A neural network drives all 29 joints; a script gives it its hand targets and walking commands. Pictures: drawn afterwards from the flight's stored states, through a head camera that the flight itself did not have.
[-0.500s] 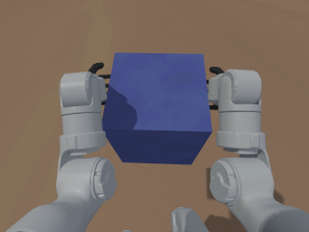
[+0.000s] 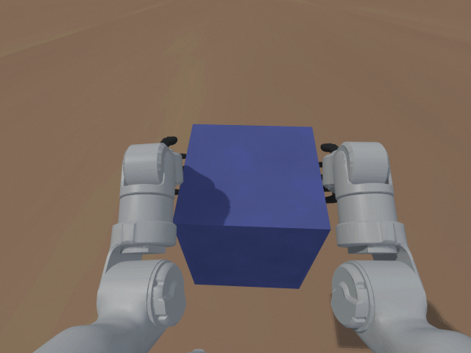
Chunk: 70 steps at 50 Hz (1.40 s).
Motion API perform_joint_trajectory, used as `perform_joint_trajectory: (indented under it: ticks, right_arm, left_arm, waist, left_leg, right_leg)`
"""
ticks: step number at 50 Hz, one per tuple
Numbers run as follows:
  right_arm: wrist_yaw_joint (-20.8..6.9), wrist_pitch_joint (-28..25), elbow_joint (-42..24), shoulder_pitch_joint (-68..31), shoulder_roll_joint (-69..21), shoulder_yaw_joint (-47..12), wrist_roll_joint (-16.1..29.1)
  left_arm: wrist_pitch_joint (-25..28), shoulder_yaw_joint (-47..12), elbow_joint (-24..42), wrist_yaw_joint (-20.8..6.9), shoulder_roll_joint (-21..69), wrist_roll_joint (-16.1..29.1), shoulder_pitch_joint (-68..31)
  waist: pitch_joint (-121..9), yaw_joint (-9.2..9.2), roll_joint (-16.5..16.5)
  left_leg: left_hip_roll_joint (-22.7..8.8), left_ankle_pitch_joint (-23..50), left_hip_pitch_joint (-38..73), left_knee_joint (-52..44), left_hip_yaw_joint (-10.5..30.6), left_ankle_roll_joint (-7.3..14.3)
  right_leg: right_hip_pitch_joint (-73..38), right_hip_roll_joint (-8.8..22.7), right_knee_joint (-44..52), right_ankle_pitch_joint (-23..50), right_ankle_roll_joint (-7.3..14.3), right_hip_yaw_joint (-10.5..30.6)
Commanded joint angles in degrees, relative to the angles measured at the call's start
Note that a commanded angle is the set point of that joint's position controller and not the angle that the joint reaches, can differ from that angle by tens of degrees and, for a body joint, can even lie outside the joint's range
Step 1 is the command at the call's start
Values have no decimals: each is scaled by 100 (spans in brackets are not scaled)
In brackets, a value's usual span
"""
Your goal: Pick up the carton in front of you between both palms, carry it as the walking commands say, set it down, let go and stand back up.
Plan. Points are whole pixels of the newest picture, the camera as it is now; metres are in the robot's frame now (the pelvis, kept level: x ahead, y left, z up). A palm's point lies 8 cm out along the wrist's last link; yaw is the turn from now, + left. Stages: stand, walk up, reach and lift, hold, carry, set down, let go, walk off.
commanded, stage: carry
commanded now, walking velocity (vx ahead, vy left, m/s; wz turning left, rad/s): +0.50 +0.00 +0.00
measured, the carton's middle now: (249, 211) +0.37 +0.00 +0.03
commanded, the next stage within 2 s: none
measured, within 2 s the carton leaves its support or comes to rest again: neither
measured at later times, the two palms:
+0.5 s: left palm (180, 107) +0.62 +0.15 +0.10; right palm (304, 110) +0.60 -0.13 +0.09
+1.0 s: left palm (196, 47) +0.91 +0.14 +0.10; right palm (292, 49) +0.90 -0.14 +0.09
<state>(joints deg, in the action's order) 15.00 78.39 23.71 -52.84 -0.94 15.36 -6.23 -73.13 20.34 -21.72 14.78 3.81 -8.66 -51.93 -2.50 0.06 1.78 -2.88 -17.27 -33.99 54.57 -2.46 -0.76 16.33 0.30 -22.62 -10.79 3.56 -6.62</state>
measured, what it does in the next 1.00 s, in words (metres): walks ahead: left foot, then right foot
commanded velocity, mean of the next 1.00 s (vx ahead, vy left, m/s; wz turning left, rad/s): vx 0.50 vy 0.00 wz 0.00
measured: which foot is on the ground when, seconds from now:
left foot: up 0.00-0.18, down 0.20-0.62, up 0.64-1.00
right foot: down 0.00-0.20, up 0.22-0.56, down 0.58-1.00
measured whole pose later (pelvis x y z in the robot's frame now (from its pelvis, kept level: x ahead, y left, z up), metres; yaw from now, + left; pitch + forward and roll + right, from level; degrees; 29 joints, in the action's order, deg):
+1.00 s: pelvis +0.62 +0.00 -0.01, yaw +0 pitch +4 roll +0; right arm 13.8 72.5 -6.6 -18.6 -9.6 8.6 -8.8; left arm -68.4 9.0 5.0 13.6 10.5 -8.5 -20.9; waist -9.2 -1.0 0.2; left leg -4.7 -3.4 -30.9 28.4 -9.0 -0.5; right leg -0.8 2.3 -15.7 -19.7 -0.8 -10.5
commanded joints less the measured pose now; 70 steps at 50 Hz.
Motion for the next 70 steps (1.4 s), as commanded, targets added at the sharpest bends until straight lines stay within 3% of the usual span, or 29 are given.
perform_joint_trajectory:
  ticks: [1,7,9,10,11,12,13,15,16,23,26,29,30,31,32,34,35,37,41,49,52,53,54,55,56,58,60,63,70]
  right_arm:
    - [-1965,-572,-1123,-4923,-6985,-2162,2792]
    - [-2100,-591,-1330,-3907,-7169,-2563,2683]
    - [-2159,-576,-1420,-3497,-7211,-2637,2618]
    - [-2195,-578,-1397,-3131,-7205,-2645,2562]
    - [-2216,-584,-1431,-2818,-7063,-2604,2439]
    - [-2200,-644,-1405,-2547,-6955,-2586,2214]
    - [-2199,-667,-1624,-2232,-6912,-2587,2131]
    - [-2198,-732,-2352,-2166,-6996,-2883,2116]
    - [-2191,-778,-2769,-2216,-7042,-3096,2163]
    - [-2323,-845,-3846,-386,-7019,-4219,2326]
    - [-2407,-763,-3743,229,-6762,-4401,2389]
    - [-2446,-688,-3584,297,-6575,-4524,2424]
    - [-2463,-658,-3536,191,-6457,-4531,2431]
    - [-2482,-577,-3622,-156,-6467,-4579,2487]
    - [-2505,-553,-3568,-339,-6461,-4596,2503]
    - [-2535,-614,-3479,-416,-6644,-4601,2595]
    - [-2535,-661,-3454,-458,-6721,-4604,2621]
    - [-2502,-752,-3474,-486,-6879,-4578,2634]
    - [-2363,-854,-3559,-555,-6857,-4556,2545]
    - [-2419,-771,-3200,32,-6740,-4540,2399]
    - [-2501,-811,-2973,87,-6723,-4441,2416]
    - [-2524,-841,-2857,186,-6709,-4386,2377]
    - [-2530,-919,-2687,223,-6676,-4334,2303]
    - [-2533,-978,-2770,216,-6809,-4311,2359]
    - [-2544,-1017,-2936,76,-6887,-4287,2430]
    - [-2564,-1105,-3218,-175,-7116,-4321,2556]
    - [-2570,-1175,-3400,-254,-7185,-4350,2651]
    - [-2597,-1186,-3481,26,-7112,-4367,2681]
    - [-2514,-1040,-3742,348,-6697,-4467,2587]
  left_arm:
    - [-70,-2270,231,-2244,6596,2710,-4077]
    - [-30,-2729,604,-2267,6659,2466,-3040]
    - [-39,-2916,797,-2274,6689,2418,-2651]
    - [-52,-3023,848,-2291,6695,2394,-2452]
    - [-83,-3116,908,-2334,6774,2436,-2275]
    - [-109,-3270,1006,-2389,7023,2485,-2337]
    - [-86,-3401,1109,-2436,7089,2567,-2173]
    - [32,-3735,1473,-2487,7269,2668,-1968]
    - [84,-3888,1685,-2487,7301,2691,-1807]
    - [282,-4814,3167,-2219,6780,2426,73]
    - [170,-4967,3167,-2307,6718,2475,687]
    - [87,-4897,2846,-2452,6511,2520,906]
    - [62,-4822,2675,-2489,6428,2485,1021]
    - [93,-4744,2340,-2512,6287,2381,1006]
    - [111,-4737,2258,-2523,6385,2405,957]
    - [150,-4701,2322,-2550,6631,2483,778]
    - [181,-4707,2397,-2571,6735,2531,640]
    - [237,-4745,2553,-2609,6857,2650,376]
    - [271,-4800,2656,-2628,6711,2793,222]
    - [199,-4772,2205,-2612,6556,2539,846]
    - [230,-4816,2068,-2628,6590,2536,809]
    - [232,-4818,2078,-2637,6555,2548,740]
    - [207,-4902,2219,-2651,6691,2625,462]
    - [242,-4935,2257,-2663,6730,2663,327]
    - [301,-4944,2274,-2664,6837,2701,287]
    - [428,-4951,2430,-2631,6969,2720,269]
    - [523,-4981,2552,-2554,7065,2690,409]
    - [618,-5017,2686,-2432,7105,2597,729]
    - [495,-5189,3101,-2341,6748,2627,849]
  waist:
    - [-2633,-122,-953]
    - [-2510,-237,-1104]
    - [-2782,-74,-879]
    - [-2980,29,-678]
    - [-3443,115,230]
    - [-3534,161,1740]
    - [-3314,179,1704]
    - [-2992,201,388]
    - [-2754,198,268]
    - [-2424,163,895]
    - [-2051,126,876]
    - [-2146,10,279]
    - [-2426,-123,-285]
    - [-2526,-195,-1722]
    - [-2251,-188,-1870]
    - [-2094,-141,-945]
    - [-2013,-126,-586]
    - [-1960,-94,-690]
    - [-1767,-96,-886]
    - [-1227,-150,-1029]
    - [-1667,18,-664]
    - [-2064,143,-9]
    - [-2433,178,1452]
    - [-2305,162,1575]
    - [-2314,139,1126]
    - [-2245,106,136]
    - [-2244,74,384]
    - [-2169,94,638]
    - [-1588,136,709]
  left_leg:
    - [-176,463,-228,-1148,-77,-138]
    - [200,1428,655,-3073,-694,-33]
    - [271,1765,2233,-3713,-968,113]
    - [-139,1667,3483,-3549,-543,293]
    - [-1271,1888,4739,-3322,866,584]
    - [-2042,2436,5987,-3314,2431,1389]
    - [-2182,2683,6183,-3465,2711,1560]
    - [-1929,3139,5780,-3490,1851,1238]
    - [-1852,2922,5369,-3709,1502,1069]
    - [-1218,2677,4403,-4020,82,788]
    - [-1081,2614,3964,-3888,-220,559]
    - [-727,2416,2798,-2437,-818,227]
    - [-574,1300,1976,-1278,-894,33]
    - [142,-80,237,228,-844,-182]
    - [218,-1207,-795,987,-299,-62]
    - [-256,-996,-880,1374,199,141]
    - [-436,-646,-749,1073,258,144]
    - [-465,-116,-299,318,111,61]
    - [-394,611,-194,-1016,-183,-120]
    - [-71,1561,507,-2730,-816,68]
    - [259,966,2628,-3041,-1245,205]
    - [-596,229,3792,-3345,65,374]
    - [-1976,-131,4909,-3862,2629,1191]
    - [-2184,864,5152,-4117,3199,1397]
    - [-2061,1546,4945,-3958,2648,1328]
    - [-1822,1584,4256,-3965,1745,984]
    - [-1592,1261,3788,-4251,1053,773]
    - [-1465,1035,3792,-4521,530,856]
    - [-1156,2229,4055,-4386,-268,733]
  right_leg:
    - [-2371,1382,844,1131,645,1153]
    - [-2790,1064,224,2892,305,415]
    - [-2205,865,-732,3177,47,12]
    - [-1253,784,-1336,2684,-139,-47]
    - [-110,607,-2510,1112,-331,-147]
    - [1800,-27,-3461,-1010,-432,50]
    - [2682,-63,-4164,-1954,-375,374]
    - [2859,352,-3962,-1522,-329,601]
    - [2683,466,-3370,-1308,-374,571]
    - [1510,221,-1122,0,-521,-195]
    - [844,165,-329,708,-434,-331]
    - [-1193,34,-1,560,-260,-656]
    - [-2115,846,1,-66,-141,411]
    - [-3115,2097,545,-667,642,2863]
    - [-3318,2382,784,-166,952,3548]
    - [-2678,2188,622,828,790,2653]
    - [-2320,2087,749,688,617,2285]
    - [-1809,1844,1079,324,387,1536]
    - [-1693,1643,1438,-77,473,883]
    - [-1954,1370,945,1486,173,91]
    - [-1214,1015,-807,2119,-151,-548]
    - [-235,795,-2115,1177,-378,-629]
    - [1377,119,-3735,-203,-611,-454]
    - [2364,-9,-4493,-1668,-516,127]
    - [2500,280,-4895,-1629,-380,447]
    - [2343,689,-4477,-1012,-293,667]
    - [1927,705,-3774,-587,-333,515]
    - [1924,650,-2854,-257,-471,262]
    - [1738,366,-851,857,-438,-282]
